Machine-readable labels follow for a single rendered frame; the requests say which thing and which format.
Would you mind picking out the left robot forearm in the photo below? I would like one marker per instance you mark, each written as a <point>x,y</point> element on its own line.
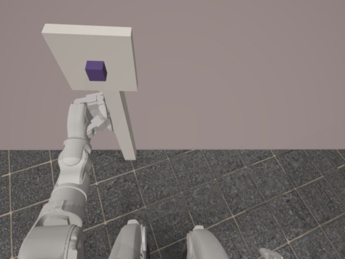
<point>67,201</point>

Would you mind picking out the robot thigh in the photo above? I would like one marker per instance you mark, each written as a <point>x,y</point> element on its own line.
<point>202,244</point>
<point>130,242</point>

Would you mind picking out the robot right thigh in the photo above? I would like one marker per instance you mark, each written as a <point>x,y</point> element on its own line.
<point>202,244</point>

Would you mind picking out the robot left hand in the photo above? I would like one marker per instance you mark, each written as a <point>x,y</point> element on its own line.
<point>79,117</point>

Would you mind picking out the robot left thigh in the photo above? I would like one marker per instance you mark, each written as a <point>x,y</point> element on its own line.
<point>130,242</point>

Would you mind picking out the button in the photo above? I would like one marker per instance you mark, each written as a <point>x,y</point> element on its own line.
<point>96,70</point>

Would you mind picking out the robot right hand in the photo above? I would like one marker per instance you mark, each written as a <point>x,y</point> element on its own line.
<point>268,254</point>

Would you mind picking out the panel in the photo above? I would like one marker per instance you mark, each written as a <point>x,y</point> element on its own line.
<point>73,45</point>

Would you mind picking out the left robot upper arm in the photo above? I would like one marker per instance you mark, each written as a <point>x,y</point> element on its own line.
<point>54,242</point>

